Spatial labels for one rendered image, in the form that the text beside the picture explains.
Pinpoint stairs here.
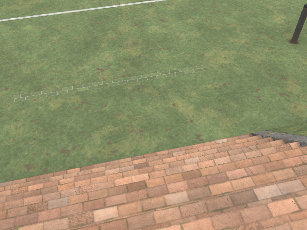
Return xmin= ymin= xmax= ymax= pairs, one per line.
xmin=0 ymin=133 xmax=307 ymax=230

